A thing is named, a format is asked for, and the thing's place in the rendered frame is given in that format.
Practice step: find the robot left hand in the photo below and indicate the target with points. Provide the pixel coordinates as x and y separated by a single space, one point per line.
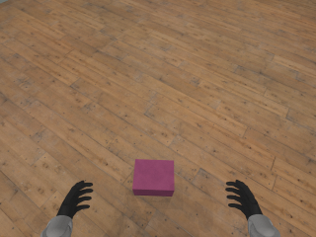
69 206

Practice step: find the robot right hand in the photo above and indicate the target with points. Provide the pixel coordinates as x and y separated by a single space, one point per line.
249 206

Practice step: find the right robot forearm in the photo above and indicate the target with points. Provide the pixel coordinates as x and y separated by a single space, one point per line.
260 225

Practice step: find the carton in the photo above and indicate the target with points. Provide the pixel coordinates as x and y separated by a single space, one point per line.
155 178

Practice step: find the left robot forearm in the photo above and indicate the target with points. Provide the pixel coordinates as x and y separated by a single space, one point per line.
58 226

